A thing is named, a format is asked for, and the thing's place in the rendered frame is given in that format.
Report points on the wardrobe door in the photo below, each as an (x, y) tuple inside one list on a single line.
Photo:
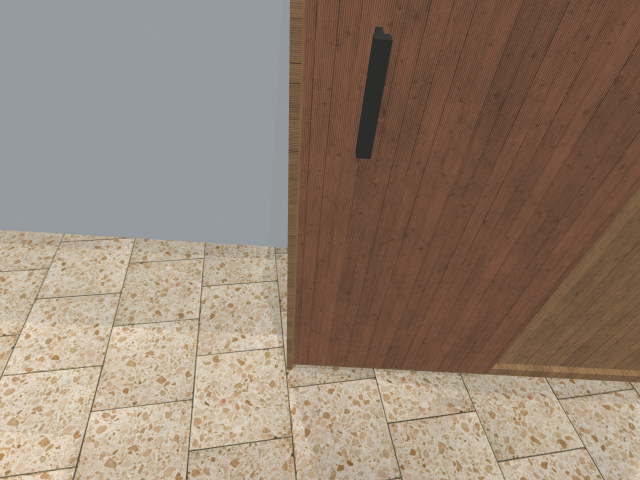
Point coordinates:
[(592, 320), (508, 140)]

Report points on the handle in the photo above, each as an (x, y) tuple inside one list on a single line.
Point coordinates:
[(375, 81)]

